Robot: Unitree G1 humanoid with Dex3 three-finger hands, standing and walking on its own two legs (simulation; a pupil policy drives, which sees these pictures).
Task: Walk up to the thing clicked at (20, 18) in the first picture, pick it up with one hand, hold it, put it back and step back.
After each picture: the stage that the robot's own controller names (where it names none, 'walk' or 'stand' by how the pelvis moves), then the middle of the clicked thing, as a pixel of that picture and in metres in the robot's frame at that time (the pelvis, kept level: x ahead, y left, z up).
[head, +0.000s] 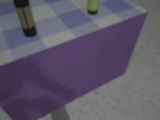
stand; (24, 14) +0.74 +0.28 +0.06
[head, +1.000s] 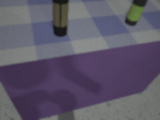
walk; (60, 10) +0.67 +0.10 +0.08
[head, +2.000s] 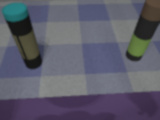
stand; (25, 40) +0.46 +0.22 +0.10
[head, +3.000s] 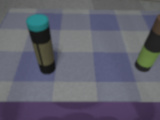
stand; (43, 48) +0.47 +0.16 +0.07
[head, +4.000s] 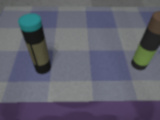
stand; (37, 47) +0.47 +0.17 +0.06
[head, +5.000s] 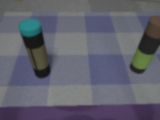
stand; (37, 52) +0.46 +0.18 +0.06
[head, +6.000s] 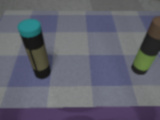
stand; (37, 53) +0.45 +0.18 +0.06
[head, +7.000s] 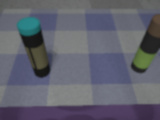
rise first; (36, 51) +0.45 +0.18 +0.06
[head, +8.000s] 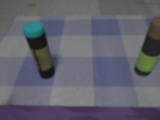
rise first; (41, 53) +0.46 +0.19 +0.07
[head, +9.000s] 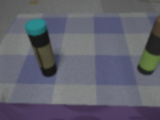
go down; (43, 51) +0.46 +0.19 +0.07
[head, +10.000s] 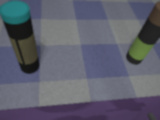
go down; (24, 43) +0.44 +0.17 +0.10
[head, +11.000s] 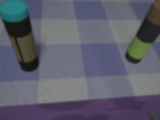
approach; (23, 41) +0.45 +0.18 +0.10
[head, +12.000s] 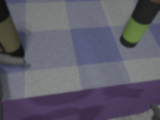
close; (1, 29) +0.46 +0.20 +0.13
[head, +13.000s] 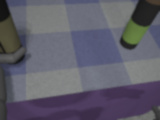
lift; (2, 29) +0.46 +0.20 +0.13
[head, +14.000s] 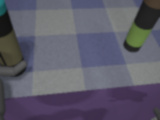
lift; (4, 43) +0.42 +0.21 +0.13
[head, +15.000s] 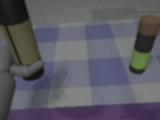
lift; (21, 38) +0.34 +0.16 +0.27
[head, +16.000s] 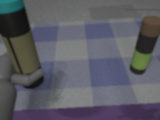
hold; (21, 47) +0.33 +0.16 +0.24
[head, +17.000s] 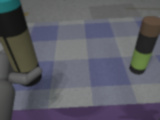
hold; (18, 46) +0.33 +0.17 +0.24
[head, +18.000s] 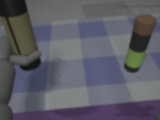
crouch; (19, 29) +0.40 +0.16 +0.25
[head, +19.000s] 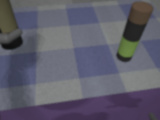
lower; out of the picture +0.49 +0.20 +0.23
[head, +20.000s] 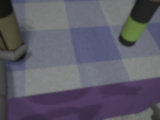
lower; (5, 25) +0.47 +0.19 +0.13
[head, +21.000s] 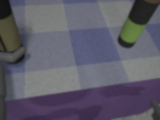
lower; (3, 27) +0.47 +0.19 +0.13
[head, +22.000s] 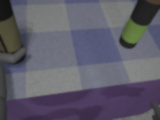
lower; (4, 28) +0.46 +0.19 +0.13
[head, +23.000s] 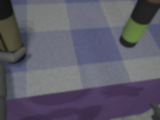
lower; (4, 27) +0.47 +0.19 +0.13
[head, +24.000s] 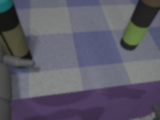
open; (11, 35) +0.45 +0.18 +0.13
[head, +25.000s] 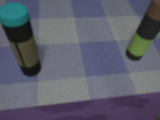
sink last; (24, 46) +0.43 +0.17 +0.11
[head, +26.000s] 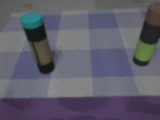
stand; (40, 47) +0.47 +0.18 +0.11
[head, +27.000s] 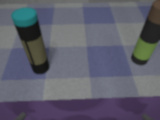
stand; (34, 45) +0.45 +0.18 +0.11
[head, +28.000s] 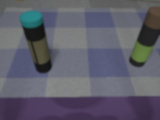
stand; (38, 46) +0.47 +0.17 +0.09
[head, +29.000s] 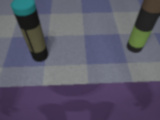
walk; (33, 34) +0.50 +0.18 +0.08
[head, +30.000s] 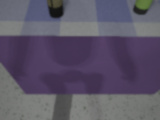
walk; out of the picture +0.71 +0.12 +0.10
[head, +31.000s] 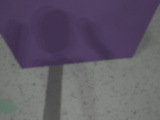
walk; out of the picture +1.03 +0.26 +0.10
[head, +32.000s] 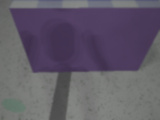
stand; out of the picture +1.11 +0.16 +0.07
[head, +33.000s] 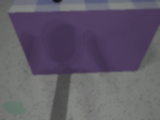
stand; out of the picture +1.11 +0.16 +0.06
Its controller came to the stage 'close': yes
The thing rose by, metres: 0.20
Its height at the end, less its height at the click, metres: +0.00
